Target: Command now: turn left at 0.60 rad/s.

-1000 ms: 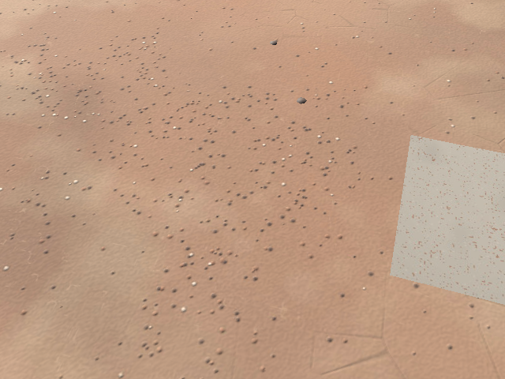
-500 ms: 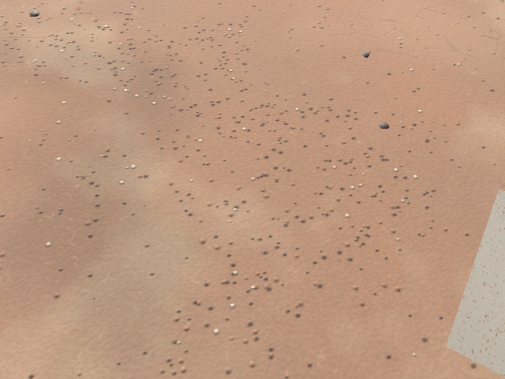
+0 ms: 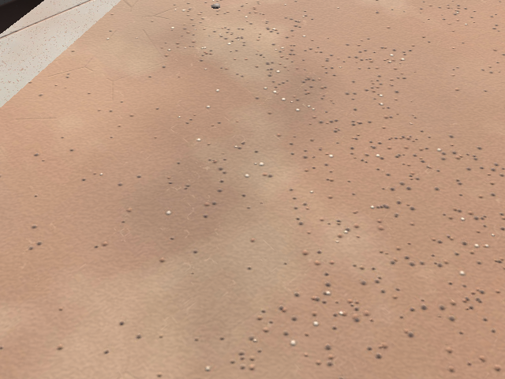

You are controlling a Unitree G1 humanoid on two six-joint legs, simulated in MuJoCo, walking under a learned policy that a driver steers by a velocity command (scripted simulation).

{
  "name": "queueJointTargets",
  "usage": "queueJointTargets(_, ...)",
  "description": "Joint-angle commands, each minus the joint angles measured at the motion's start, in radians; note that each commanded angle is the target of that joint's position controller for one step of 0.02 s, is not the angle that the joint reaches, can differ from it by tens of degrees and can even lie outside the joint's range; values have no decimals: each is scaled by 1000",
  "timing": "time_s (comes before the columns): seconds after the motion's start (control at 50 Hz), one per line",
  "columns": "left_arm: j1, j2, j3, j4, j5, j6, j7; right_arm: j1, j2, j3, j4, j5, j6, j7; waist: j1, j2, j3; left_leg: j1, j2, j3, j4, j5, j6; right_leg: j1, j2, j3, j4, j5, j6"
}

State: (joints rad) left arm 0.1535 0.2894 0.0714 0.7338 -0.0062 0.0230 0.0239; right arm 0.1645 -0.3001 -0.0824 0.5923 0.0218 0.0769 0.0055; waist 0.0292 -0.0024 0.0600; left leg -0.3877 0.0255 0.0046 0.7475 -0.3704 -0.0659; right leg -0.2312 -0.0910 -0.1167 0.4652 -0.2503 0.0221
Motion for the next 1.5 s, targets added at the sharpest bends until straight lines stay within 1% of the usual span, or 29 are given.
queueJointTargets(0.02,-22,208,60,-48,-26,-13,-2,20,-93,-34,-71,1,-10,10,-25,-183,-130,87,-34,70,-241,131,57,129,-216,127,-29,406,-177)
queueJointTargets(0.04,10,180,53,-32,-29,-17,-5,58,-111,-45,-55,-1,-10,5,-39,-139,-142,204,-50,55,-342,230,93,66,-188,83,46,335,-123)
queueJointTargets(0.06,50,133,41,-24,-4,-21,-10,106,-182,-68,-50,1,-13,-6,-42,35,-170,392,56,-117,-383,493,148,-107,-115,-5,243,124,-35)
queueJointTargets(0.08,11,72,14,-91,47,-26,-13,98,-306,-87,-77,-17,-21,-19,-22,345,-167,487,323,-494,-359,810,341,-424,38,-34,517,-398,61)
queueJointTargets(0.1,-83,125,31,-105,30,-31,-4,132,-243,-72,-75,-47,-46,-8,-113,224,-233,424,360,-520,-380,752,444,-446,60,136,691,-446,65)
queueJointTargets(0.12,-87,147,39,-105,7,-30,-5,119,-213,-60,-53,-38,-65,-8,-90,166,-205,408,296,-441,-407,520,401,-467,39,168,724,-361,45)
queueJointTargets(0.16,-76,159,49,-90,7,-36,-7,73,-157,-43,-39,4,-77,-15,-67,127,-135,357,209,-414,-476,1,312,-503,12,178,630,-191,21)
queueJointTargets(0.18,-78,158,51,-91,9,-41,-10,54,-149,-33,-42,1,-79,-20,-56,151,-104,309,186,-419,-511,-95,306,-483,21,175,604,-124,21)
queueJointTargets(0.24,-58,133,42,-75,1,-67,-26,50,-131,-21,-39,-21,-94,-30,-47,165,-93,288,157,-376,-555,-80,293,-427,44,147,463,-1,24)
queueJointTargets(0.42,-115,108,14,-96,-17,-112,-57,134,-177,-23,36,-5,-119,-5,-95,133,-17,184,186,-393,-529,-93,297,-230,62,129,122,19,-16)
queueJointTargets(0.5,43,113,19,-51,-12,-128,-53,122,-120,0,50,-10,-113,2,-2,100,-47,78,119,-361,-399,-65,244,48,79,109,13,46,-63)
queueJointTargets(0.52,153,145,28,-33,-5,-133,-44,105,-69,17,42,-17,-116,1,47,41,-91,-8,60,-293,-233,-30,197,188,-9,217,-22,-4,-98)
queueJointTargets(0.54,236,251,52,-16,8,-131,-41,123,-13,32,5,-9,-133,-3,41,-209,-136,-242,-75,-113,78,-73,124,369,-184,549,-142,-236,-211)
queueJointTargets(0.56,305,243,55,1,5,-130,-52,86,-92,15,-13,2,-147,-14,81,-259,-126,-404,-80,-114,317,-212,91,393,-301,835,-255,-424,-305)
queueJointTargets(0.58,265,186,34,-4,-2,-131,-51,77,-138,-1,-7,13,-155,-12,57,-173,-53,-479,-28,-148,413,-148,102,359,-293,796,-257,-460,-296)
queueJointTargets(0.64,173,118,6,-29,12,-125,-44,38,-102,2,11,-12,-161,-1,16,-83,-2,-455,55,-104,372,68,106,250,-176,537,-281,-182,-233)
queueJointTargets(0.8,231,149,7,16,-6,-111,-24,-120,-7,36,-16,-14,-166,18,48,-79,3,-291,42,-10,-50,387,42,152,-83,228,-329,274,-210)
queueJointTargets(0.92,295,174,15,65,-21,-88,-18,-225,-38,30,-45,1,-178,51,45,-84,35,-216,10,-12,-228,393,94,259,-159,225,-287,366,-190)
queueJointTargets(0.96,284,197,23,67,-19,-79,-14,-157,-77,13,-29,-5,-178,50,-8,-104,-27,-92,-28,15,-243,319,130,310,-159,206,-178,644,-168)
queueJointTargets(1.0,266,179,12,54,-7,-69,-6,129,-156,-28,48,-8,-169,29,-158,-90,-222,347,-14,5,-242,336,198,167,-87,143,182,751,-117)
queueJointTargets(1.02,358,72,-23,14,10,-81,-11,265,-262,-50,67,-37,-163,19,-145,117,-412,779,268,-393,-210,258,333,-207,32,105,586,329,-57)
queueJointTargets(1.04,391,39,-39,33,-5,-100,-16,288,-213,-37,82,-18,-162,24,-138,272,-530,864,385,-752,-384,67,414,-395,146,219,806,-307,-37)
queueJointTargets(1.06,286,148,-7,14,-40,-113,-23,229,-144,-15,81,-13,-160,20,-153,181,-353,736,350,-641,-428,-16,355,-503,83,265,875,-282,-48)
queueJointTargets(1.1,157,143,-6,-22,-38,-118,-24,109,-92,2,85,-21,-162,16,-97,59,-137,438,272,-385,-488,120,297,-486,-3,215,782,-123,-52)
queueJointTargets(1.22,181,79,-1,-11,-16,-55,-11,5,-75,-1,135,-42,-208,16,3,65,-10,162,212,-67,-614,526,286,-384,-37,236,627,53,4)
queueJointTargets(1.34,5,32,-16,-93,0,-74,-54,35,-131,-8,170,-31,-178,-22,-61,43,-33,237,167,127,-547,753,237,-296,15,117,216,375,-1)
queueJointTargets(1.46,92,127,32,-141,8,-59,-85,19,-172,-30,171,8,-111,-47,10,66,-111,394,211,137,-211,940,180,-198,94,62,104,148,-92)
queueJointTargets(1.48,197,167,54,-116,10,-63,-74,21,-149,-22,165,6,-104,-49,61,18,-169,353,149,166,-18,879,138,-48,133,58,9,273,-125)
queueJointTargets(1.5,243,256,74,-130,11,-58,-47,79,-101,-2,145,-34,-109,-43,54,-164,-259,128,61,178,284,440,70,201,-47,312,29,737,-205)
